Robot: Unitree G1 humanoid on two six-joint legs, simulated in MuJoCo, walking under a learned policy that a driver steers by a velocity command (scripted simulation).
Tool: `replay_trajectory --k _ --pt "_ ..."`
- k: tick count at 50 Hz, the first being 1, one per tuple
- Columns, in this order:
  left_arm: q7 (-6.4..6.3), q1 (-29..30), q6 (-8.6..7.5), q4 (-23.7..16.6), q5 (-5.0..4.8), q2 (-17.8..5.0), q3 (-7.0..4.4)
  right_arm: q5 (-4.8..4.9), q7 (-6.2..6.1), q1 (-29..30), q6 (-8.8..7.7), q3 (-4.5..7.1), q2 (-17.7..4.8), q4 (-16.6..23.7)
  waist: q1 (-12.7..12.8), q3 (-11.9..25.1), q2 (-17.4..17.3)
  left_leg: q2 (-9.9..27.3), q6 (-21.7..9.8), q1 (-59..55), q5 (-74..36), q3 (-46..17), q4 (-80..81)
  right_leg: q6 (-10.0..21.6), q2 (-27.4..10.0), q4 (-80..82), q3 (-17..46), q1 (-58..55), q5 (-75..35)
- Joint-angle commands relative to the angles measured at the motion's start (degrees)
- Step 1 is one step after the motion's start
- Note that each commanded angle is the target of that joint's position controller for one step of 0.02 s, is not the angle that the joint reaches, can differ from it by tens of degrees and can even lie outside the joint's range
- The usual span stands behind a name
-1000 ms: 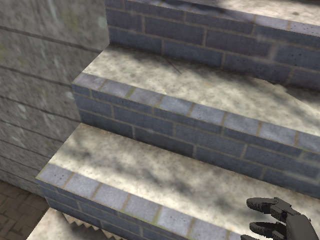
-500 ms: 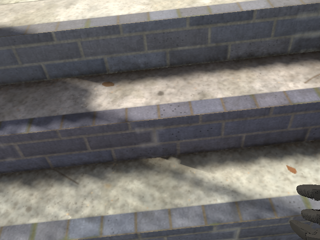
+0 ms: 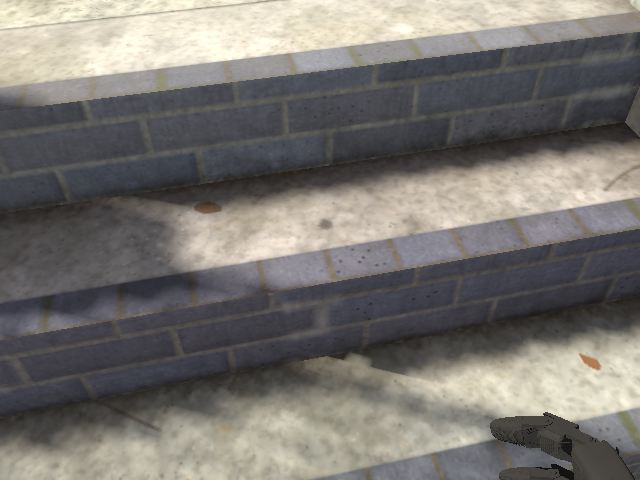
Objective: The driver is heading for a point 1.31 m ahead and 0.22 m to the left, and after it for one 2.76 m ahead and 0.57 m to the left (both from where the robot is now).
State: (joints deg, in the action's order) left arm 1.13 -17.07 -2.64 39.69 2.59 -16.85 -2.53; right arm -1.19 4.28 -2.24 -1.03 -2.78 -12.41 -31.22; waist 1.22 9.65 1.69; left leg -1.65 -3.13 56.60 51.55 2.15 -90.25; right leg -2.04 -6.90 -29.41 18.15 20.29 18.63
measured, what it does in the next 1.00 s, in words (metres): steps on the spot: right foot 0.19 m lower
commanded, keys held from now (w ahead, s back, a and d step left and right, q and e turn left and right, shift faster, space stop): q+shift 0.44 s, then shift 0.08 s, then e+shift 0.36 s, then w+e+shift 0.12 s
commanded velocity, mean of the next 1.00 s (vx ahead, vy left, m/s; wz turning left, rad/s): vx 0.03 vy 0.00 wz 0.23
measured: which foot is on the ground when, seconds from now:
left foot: down 0.00-0.58, up 0.60-1.00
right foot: up 0.00-0.60, down 0.62-1.00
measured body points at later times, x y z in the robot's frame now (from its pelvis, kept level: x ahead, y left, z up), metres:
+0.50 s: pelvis -0.01 -0.01 +0.10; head +0.01 -0.01 +0.55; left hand +0.05 +0.28 +0.00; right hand +0.24 -0.12 +0.03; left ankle +0.05 +0.12 -0.55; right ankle -0.03 -0.17 -0.52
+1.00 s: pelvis -0.03 -0.03 +0.00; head -0.04 -0.06 +0.45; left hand +0.04 +0.25 -0.08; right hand +0.22 -0.20 -0.09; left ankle -0.13 +0.09 -0.70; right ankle -0.06 -0.17 -0.74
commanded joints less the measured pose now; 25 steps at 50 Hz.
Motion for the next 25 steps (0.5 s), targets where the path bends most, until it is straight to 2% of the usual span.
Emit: replay_trajectory --k 1,2,3,4,5,6,7,8,9,11,12,13,14,15,16,17,19,21,22,23,24,25 --pt "-2.26 -0.5 1.03 -8.4 -0.04 4.6 -0.5 -1.29 -1.05 -16.2 -2.83 6.6 -14.4 -2.0 -7.1 9.7 -23.4 14.2 -14.9 -48.7 -46.0 -61.6 50.7 -2.0 18.8 -38.8 11.7 26.5 3.3" --pt "-3.47 2.0 1.4 -8.3 -1.2 3.7 -1.38 -1.13 -1.25 -15.5 -1.7 6.88 -18.0 -2.8 -6.0 9.9 -25.1 11.8 -6.8 -45.8 -47.6 -56.9 49.4 -1.9 23.3 -60.4 15.0 33.1 -2.5" --pt "-3.2 7.7 1.35 -9.0 -2.17 -1.5 -1.85 -2.6 -1.41 -9.6 -1.24 6.66 -17.2 -1.0 -7.3 5.2 -16.0 8.4 -1.8 -34.9 -26.7 -54.3 49.7 -1.0 21.1 -68.6 13.5 34.6 -8.0" --pt "-2.6 10.2 0.8 -9.2 -0.68 -3.8 -1.18 -0.44 -1.3 -4.4 -0.71 5.54 -12.5 -2.6 -4.3 -1.8 -12.5 4.9 -4.6 -25.5 -19.3 -45.7 44.6 1.2 16.3 -70.1 6.1 34.4 -9.9" --pt "-1.75 7.8 0.78 -8.3 -0.06 -3.9 -0.28 1.47 -1.4 -0.5 -0.64 4.62 -8.7 -4.7 0.1 -4.7 -7.3 3.3 -7.5 -17.0 -15.6 -40.7 43.5 1.0 12.2 -69.6 -2.9 31.1 -4.7" --pt "-1.23 6.7 1.15 -7.8 -0.75 -2.6 0.17 0.75 -1.95 -0.4 -0.45 3.92 -6.3 -5.9 0.9 -3.3 -4.2 1.4 -8.3 -12.8 -17.3 -39.7 45.8 0.7 12.4 -69.3 -5.8 27.1 -1.6" --pt "-0.78 6.4 1.28 -7.3 -1.48 -2.4 0.25 -0.39 -3.06 0.0 -0.22 3.43 -4.8 -4.8 -0.1 -2.2 -4.6 0.1 -7.1 -10.5 -19.8 -39.8 47.5 0.6 12.3 -68.9 -6.2 24.5 -5.4" --pt "-0.28 5.2 1.64 -5.8 -0.92 -2.8 0.35 -1.03 -3.9 1.4 -0.6 2.95 -3.9 -3.6 -0.7 -1.2 -6.4 -1.4 -6.4 -9.1 -23.2 -40.2 48.7 0.5 12.8 -70.5 -5.4 22.5 -9.7" --pt "0.2 3.5 2.18 -4.9 0.38 -3.7 0.4 -0.56 -4.65 1.0 -1.19 2.43 -3.3 -2.3 -1.2 -0.5 -7.0 -2.5 -5.8 -8.9 -26.3 -40.2 49.9 -0.1 13.3 -70.9 -5.1 21.2 -10.3" --pt "1.46 4.9 2.77 -5.0 3.29 -4.5 0.57 0.77 -5.69 -0.8 -1.86 1.84 -3.4 -1.1 -2.0 -0.1 -5.7 -4.6 -5.3 -9.5 -30.6 -37.1 47.6 -0.1 14.3 -70.6 -5.8 19.2 -10.6" --pt "1.76 4.8 2.87 -5.0 3.94 -4.6 0.78 0.99 -5.98 -1.8 -1.9 1.52 -3.1 -0.3 -2.4 0.5 -4.6 -4.6 -5.5 -11.3 -33.9 -36.3 45.5 0.0 14.6 -69.6 -5.7 19.6 -9.9" --pt "1.99 4.9 3.21 -5.4 4.44 -3.8 1.17 1.22 -6.35 -3.6 -2.02 1.19 -2.0 1.3 -3.5 1.0 -3.3 -4.4 -6.1 -15.0 -39.6 -38.1 44.6 0.3 15.1 -67.9 -4.1 21.3 -7.9" --pt "1.58 6.3 3.36 -6.4 4.24 -2.9 1.57 1.41 -7.17 -7.4 -2.42 1.09 -1.5 1.2 -4.9 1.7 -3.8 -2.9 -7.9 -20.9 -45.4 -40.6 42.6 -0.5 15.3 -68.3 -3.0 24.7 -6.4" --pt "0.92 8.4 3.68 -7.3 3.69 -2.8 1.56 1.47 -7.51 -12.3 -2.75 0.95 -0.9 0.6 -6.5 2.8 -4.0 -2.0 -8.9 -27.2 -49.7 -42.0 41.9 -0.9 15.2 -67.9 -2.2 28.2 -4.8" --pt "0.36 9.4 3.91 -7.7 3.59 -2.5 1.6 1.54 -7.52 -14.7 -3.03 0.92 -0.8 0.9 -7.2 3.1 -4.6 -1.7 -9.1 -31.2 -51.5 -42.5 41.4 -1.3 14.9 -67.3 -2.2 30.6 -3.8" --pt "0.11 9.3 4.01 -7.6 3.64 -2.4 1.53 1.97 -7.51 -15.5 -3.15 0.81 -0.8 2.0 -7.4 3.7 -5.4 -1.8 -9.0 -32.3 -52.5 -42.9 41.2 -1.6 14.9 -67.0 -2.5 31.3 -3.2" --pt "0.38 6.8 3.62 -7.1 4.64 -2.7 0.99 2.47 -7.38 -14.1 -2.95 0.51 -1.1 4.7 -6.3 4.0 -7.1 -3.4 -7.5 -28.1 -54.5 -41.7 42.1 -1.4 15.5 -65.8 -4.8 27.0 -2.6" --pt "1.6 3.2 3.06 -6.0 5.45 -3.3 0.4 3.11 -7.63 -11.1 -2.08 0.33 -1.4 8.3 -5.2 3.6 -7.3 -5.5 -4.9 -22.1 -55.7 -40.3 42.5 -0.3 16.3 -62.6 -6.7 21.4 -2.4" --pt "2.66 0.4 2.98 -5.4 5.76 -2.9 0.5 3.77 -8.06 -9.4 -1.71 0.2 -1.7 10.5 -4.2 3.1 -7.5 -6.5 -4.0 -19.0 -54.1 -39.9 42.6 0.2 16.0 -58.0 -7.5 19.0 -2.8" --pt "3.85 -3.8 3.0 -3.6 5.6 -3.8 0.35 4.06 -8.52 -6.7 -1.15 0.0 -1.9 13.1 -4.0 2.7 -7.2 -7.2 -2.5 -16.2 -51.2 -39.2 43.4 0.7 15.4 -51.6 -8.1 16.4 -3.3" --pt "5.18 -7.2 3.35 -1.9 6.27 -3.3 0.84 4.02 -9.19 -3.1 -0.61 -0.09 -2.1 15.6 -3.3 2.1 -6.2 -8.7 -0.1 -13.2 -47.3 -37.2 43.4 1.8 14.0 -40.5 -9.3 12.8 -4.9" --pt "6.72 -11.5 3.99 -0.2 7.53 -1.2 1.82 4.03 -9.91 0.9 -0.49 0.01 -2.9 17.4 -1.4 0.8 -5.3 -11.5 3.4 -9.7 -41.9 -33.4 44.1 3.2 11.5 -22.6 -11.5 6.2 -7.8"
